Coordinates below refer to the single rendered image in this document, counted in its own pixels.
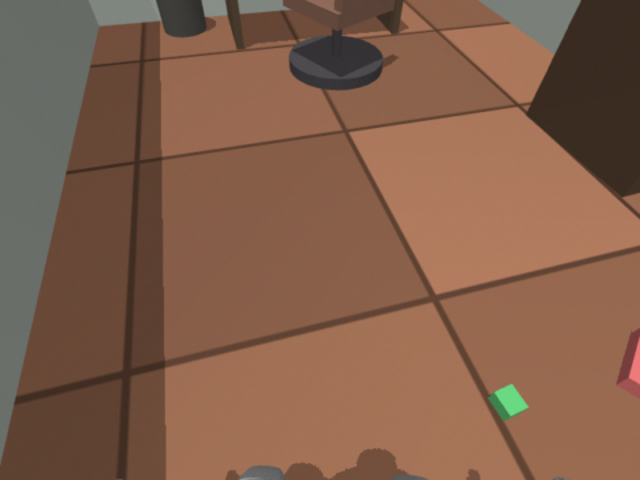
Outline office chair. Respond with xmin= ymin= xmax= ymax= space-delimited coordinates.
xmin=283 ymin=0 xmax=395 ymax=90

